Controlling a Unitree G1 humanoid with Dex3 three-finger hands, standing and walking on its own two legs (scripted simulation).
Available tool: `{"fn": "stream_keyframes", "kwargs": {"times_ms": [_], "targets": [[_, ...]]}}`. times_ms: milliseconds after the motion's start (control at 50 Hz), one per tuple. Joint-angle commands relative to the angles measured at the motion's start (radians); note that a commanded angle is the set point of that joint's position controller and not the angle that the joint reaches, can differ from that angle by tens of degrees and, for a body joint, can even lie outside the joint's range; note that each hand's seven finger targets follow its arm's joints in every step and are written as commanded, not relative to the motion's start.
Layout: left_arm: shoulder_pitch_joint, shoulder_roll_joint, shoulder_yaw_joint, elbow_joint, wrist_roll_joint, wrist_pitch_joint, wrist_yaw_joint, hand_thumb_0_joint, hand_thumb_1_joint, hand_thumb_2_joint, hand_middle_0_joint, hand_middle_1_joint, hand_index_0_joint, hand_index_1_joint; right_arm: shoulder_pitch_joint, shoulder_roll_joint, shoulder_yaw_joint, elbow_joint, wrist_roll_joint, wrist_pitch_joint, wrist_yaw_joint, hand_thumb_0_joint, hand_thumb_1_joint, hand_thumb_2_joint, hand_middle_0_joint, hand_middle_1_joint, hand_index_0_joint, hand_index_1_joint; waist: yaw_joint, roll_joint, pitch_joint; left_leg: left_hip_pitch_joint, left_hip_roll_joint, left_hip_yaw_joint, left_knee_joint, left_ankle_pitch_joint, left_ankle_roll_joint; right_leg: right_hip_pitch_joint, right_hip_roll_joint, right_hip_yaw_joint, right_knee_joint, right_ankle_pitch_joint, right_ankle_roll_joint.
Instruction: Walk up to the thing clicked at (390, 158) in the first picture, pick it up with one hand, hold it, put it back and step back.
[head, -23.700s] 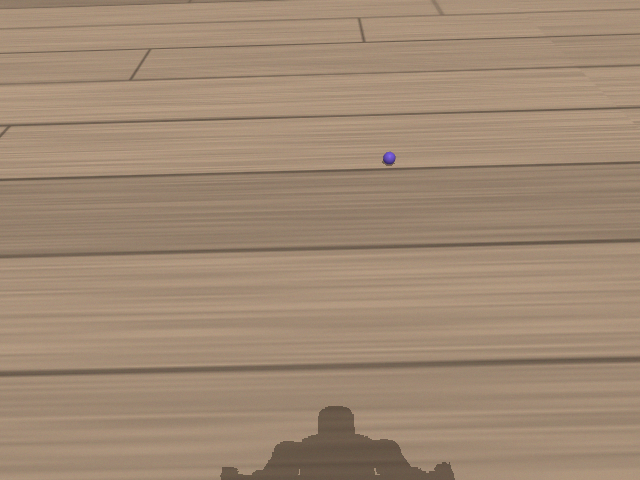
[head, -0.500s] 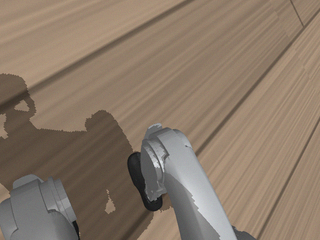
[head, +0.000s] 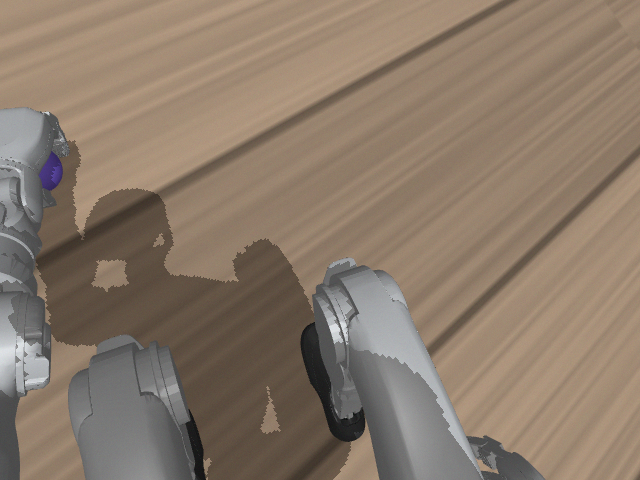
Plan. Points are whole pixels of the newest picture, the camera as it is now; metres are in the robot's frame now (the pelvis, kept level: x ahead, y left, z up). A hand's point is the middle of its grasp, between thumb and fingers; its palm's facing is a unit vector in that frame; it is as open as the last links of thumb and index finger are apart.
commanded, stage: lift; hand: left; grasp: from above
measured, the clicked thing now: (32, 169) +0.54 +0.22 -0.19
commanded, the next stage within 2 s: hold in 1.72 s
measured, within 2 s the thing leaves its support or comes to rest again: neither
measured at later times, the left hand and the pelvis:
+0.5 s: hand out of the picture +0.47 +0.25 -0.07, palm faces -0.46 -0.08 -0.89, open 8.0 cm; pelvis +0.00 +0.00 +0.05, yaw +4 degrees
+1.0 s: hand out of the picture +0.38 +0.26 +0.14, palm faces -0.45 -0.12 -0.89, open 7.9 cm; pelvis +0.01 +0.00 +0.22, yaw +6 degrees
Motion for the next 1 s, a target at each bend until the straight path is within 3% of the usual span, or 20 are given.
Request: {"fn": "stream_keyframes", "kwargs": {"times_ms": [0, 80, 120, 160, 240, 260, 280, 300, 340, 380, 440, 500, 580, 620, 700, 720, 820, 880, 940, 980], "targets": [[-0.415, 0.226, 0.029, -0.188, -0.013, 0.02, 0.04, 0.0, 0.861, 0.646, -1.124, -0.73, -1.174, -0.68, 0.239, -0.263, -0.104, 0.013, 0.016, 0.014, -0.028, 0.0, -0.915, -0.913, 0.2, 0.3, 0.199, 0.3, -0.035, 0.329, -0.826, 0.473, 0.0, 0.126, -0.278, 0.214, 0.04, 0.489, 0.038, -0.114, -0.201, 0.177, -0.103], [-0.361, 0.153, 0.002, -0.17, -0.052, 0.044, -0.008, 0.0, 0.867, 0.615, -1.1, -0.707, -1.16, -0.646, 0.252, -0.249, -0.125, 0.021, 0.023, 0.03, -0.037, 0.0, -0.908, -0.909, 0.2, 0.3, 0.199, 0.3, -0.023, 0.315, -0.806, 0.479, 0.0, 0.137, -0.296, 0.227, 0.039, 0.495, 0.036, -0.107, -0.216, 0.181, -0.106], [-0.372, 0.169, 0.008, -0.229, -0.079, 0.051, -0.039, 0.0, 0.844, 0.612, -1.094, -0.692, -1.151, -0.635, 0.248, -0.246, -0.136, 0.018, 0.031, 0.043, -0.046, 0.0, -0.907, -0.909, 0.2, 0.3, 0.199, 0.3, 0.001, 0.306, -0.841, 0.483, -0.002, 0.145, -0.315, 0.216, 0.04, 0.52, 0.035, -0.097, -0.232, 0.167, -0.107], [-0.353, 0.137, -0.01, -0.254, -0.099, 0.054, -0.076, 0.0, 0.845, 0.59, -1.08, -0.696, -1.146, -0.63, 0.246, -0.246, -0.147, 0.011, 0.034, 0.057, -0.052, 0.0, -0.906, -0.908, 0.2, 0.3, 0.199, 0.3, 0.009, 0.3, -0.834, 0.489, -0.003, 0.153, -0.322, 0.209, 0.04, 0.532, 0.033, -0.091, -0.251, 0.151, -0.111], [-0.287, 0.135, -0.012, -0.359, -0.094, 0.049, -0.134, 0.0, 0.837, 0.569, -1.066, -0.683, -1.138, -0.611, 0.252, -0.241, -0.171, 0.001, 0.052, 0.088, -0.07, 0.0, -0.905, -0.907, 0.2, 0.3, 0.2, 0.3, 0.049, 0.292, -0.897, 0.561, -0.002, 0.153, -0.348, 0.261, 0.034, 0.569, 0.025, -0.081, -0.261, 0.188, -0.113], [-0.29, 0.156, 0.009, -0.401, -0.097, 0.048, -0.14, 0.0, 0.839, 0.576, -1.066, -0.679, -1.135, -0.608, 0.254, -0.247, -0.18, -0.002, 0.06, 0.097, -0.076, 0.0, -0.904, -0.906, 0.2, 0.3, 0.2, 0.3, 0.06, 0.3, -0.9, 0.583, -0.005, 0.151, -0.358, 0.285, 0.032, 0.56, 0.019, -0.079, -0.267, 0.205, -0.117], [-0.255, 0.138, 0.003, -0.383, -0.1, 0.048, -0.15, 0.0, 0.832, 0.569, -1.053, -0.689, -1.127, -0.614, 0.252, -0.244, -0.185, -0.011, 0.061, 0.103, -0.078, 0.0, -0.905, -0.907, 0.2, 0.3, 0.2, 0.3, 0.061, 0.275, -0.882, 0.575, -0.005, 0.149, -0.367, 0.278, 0.034, 0.564, 0.019, -0.078, -0.276, 0.197, -0.119], [-0.287, 0.133, -0.003, -0.463, -0.116, 0.041, -0.159, 0.0, 0.818, 0.582, -1.05, -0.696, -1.12, -0.625, 0.248, -0.232, -0.185, -0.015, 0.063, 0.109, -0.082, 0.0, -0.907, -0.907, 0.2, 0.3, 0.2, 0.3, 0.062, 0.271, -0.914, 0.58, -0.003, 0.158, -0.37, 0.278, 0.038, 0.605, 0.02, -0.07, -0.287, 0.204, -0.113], [-0.264, 0.159, 0.022, -0.5, -0.123, 0.037, -0.163, 0.0, 0.803, 0.54, -1.036, -0.685, -1.114, -0.607, 0.231, -0.23, -0.2, -0.019, 0.076, 0.119, -0.096, 0.0, -0.908, -0.908, 0.2, 0.3, 0.2, 0.3, 0.086, 0.258, -0.902, 0.588, -0.01, 0.157, -0.402, 0.241, 0.039, 0.586, 0.015, -0.063, -0.313, 0.16, -0.116], [-0.227, 0.123, 0.006, -0.535, -0.139, 0.034, -0.168, 0.0, 0.791, 0.558, -1.041, -0.673, -1.11, -0.603, 0.217, -0.217, -0.203, -0.03, 0.083, 0.124, -0.107, 0.0, -0.909, -0.907, 0.2, 0.3, 0.2, 0.3, 0.092, 0.241, -0.906, 0.611, -0.011, 0.162, -0.426, 0.218, 0.042, 0.597, 0.013, -0.058, -0.344, 0.138, -0.113], [-0.181, 0.131, 0.004, -0.594, -0.14, 0.035, -0.174, 0.0, 0.781, 0.53, -1.033, -0.659, -1.105, -0.586, 0.204, -0.206, -0.215, -0.04, 0.095, 0.135, -0.122, 0.0, -0.909, -0.907, 0.2, 0.3, 0.2, 0.3, 0.117, 0.203, -0.927, 0.644, -0.01, 0.166, -0.468, 0.192, 0.05, 0.641, 0.015, -0.046, -0.39, 0.115, -0.108], [-0.141, 0.068, -0.028, -0.631, -0.162, 0.044, -0.186, 0.0, 0.786, 0.542, -1.042, -0.655, -1.11, -0.586, 0.187, -0.193, -0.222, -0.048, 0.107, 0.138, -0.134, 0.0, -0.908, -0.906, 0.2, 0.3, 0.2, 0.3, 0.126, 0.209, -0.936, 0.705, -0.006, 0.147, -0.531, 0.176, 0.049, 0.646, 0.013, -0.046, -0.418, 0.11, -0.104], [-0.083, 0.066, -0.036, -0.689, -0.185, 0.065, -0.2, 0.0, 0.798, 0.539, -1.042, -0.653, -1.114, -0.582, 0.167, -0.183, -0.228, -0.057, 0.122, 0.144, -0.154, 0.0, -0.905, -0.904, 0.2, 0.3, 0.2, 0.3, 0.149, 0.18, -0.923, 0.771, -0.002, 0.135, -0.613, 0.145, 0.052, 0.711, 0.014, -0.04, -0.481, 0.092, -0.097], [-0.027, 0.031, -0.049, -0.68, -0.201, 0.077, -0.21, 0.0, 0.793, 0.528, -1.033, -0.653, -1.106, -0.579, 0.149, -0.178, -0.229, -0.053, 0.127, 0.145, -0.166, 0.0, -0.904, -0.904, 0.2, 0.3, 0.2, 0.3, 0.149, 0.139, -0.855, 0.794, 0.0, 0.124, -0.649, 0.132, 0.051, 0.713, 0.012, -0.043, -0.52, 0.08, -0.097], [-0.011, 0.049, -0.046, -0.785, -0.208, 0.09, -0.22, 0.0, 0.789, 0.52, -1.04, -0.632, -1.111, -0.562, 0.119, -0.162, -0.231, -0.06, 0.138, 0.148, -0.191, 0.0, -0.903, -0.902, 0.2, 0.3, 0.2, 0.3, 0.167, 0.142, -0.858, 0.891, 0.002, 0.126, -0.736, 0.135, 0.049, 0.809, 0.011, -0.031, -0.604, 0.084, -0.095], [0.054, 0.01, -0.06, -0.742, -0.214, 0.098, -0.225, 0.0, 0.79, 0.534, -1.061, -0.615, -1.122, -0.554, 0.11, -0.154, -0.228, -0.059, 0.14, 0.146, -0.196, 0.0, -0.904, -0.903, 0.2, 0.3, 0.2, 0.3, 0.168, 0.132, -0.827, 0.919, 0.004, 0.11, -0.77, 0.135, 0.044, 0.807, 0.01, -0.033, -0.615, 0.086, -0.093], [0.108, 0.042, -0.038, -0.846, -0.224, 0.104, -0.232, 0.0, 0.793, 0.584, -1.093, -0.602, -1.135, -0.56, 0.065, -0.126, -0.225, -0.059, 0.155, 0.14, -0.218, 0.0, -0.904, -0.903, 0.2, 0.3, 0.2, 0.3, 0.205, 0.167, -0.831, 1.077, 0.018, 0.097, -0.918, 0.124, 0.038, 0.938, 0.016, -0.025, -0.713, 0.098, -0.086], [0.2, -0.008, -0.065, -0.853, -0.239, 0.108, -0.235, 0.0, 0.81, 0.621, -1.119, -0.613, -1.154, -0.58, 0.048, -0.103, -0.217, -0.051, 0.165, 0.131, -0.228, 0.0, -0.905, -0.903, 0.2, 0.3, 0.2, 0.3, 0.205, 0.139, -0.788, 1.134, 0.024, 0.105, -0.983, 0.142, 0.039, 1.016, 0.019, -0.017, -0.784, 0.116, -0.079], [0.277, -0.015, -0.07, -0.845, -0.248, 0.109, -0.236, 0.0, 0.779, 0.606, -1.108, -0.597, -1.137, -0.57, 0.036, -0.086, -0.213, -0.041, 0.173, 0.119, -0.24, 0.0, -0.907, -0.904, 0.2, 0.3, 0.199, 0.3, 0.219, 0.099, -0.711, 1.187, 0.027, 0.116, -1.05, 0.136, 0.042, 1.096, 0.025, -0.01, -0.872, 0.102, -0.077], [0.296, -0.04, -0.083, -0.848, -0.256, 0.109, -0.234, 0.0, 0.774, 0.611, -1.111, -0.604, -1.138, -0.578, 0.036, -0.074, -0.209, -0.031, 0.177, 0.108, -0.247, 0.0, -0.909, -0.905, 0.2, 0.3, 0.2, 0.3, 0.21, 0.064, -0.647, 1.203, 0.027, 0.125, -1.089, 0.134, 0.046, 1.148, 0.025, 0.001, -0.937, 0.099, -0.074]]}}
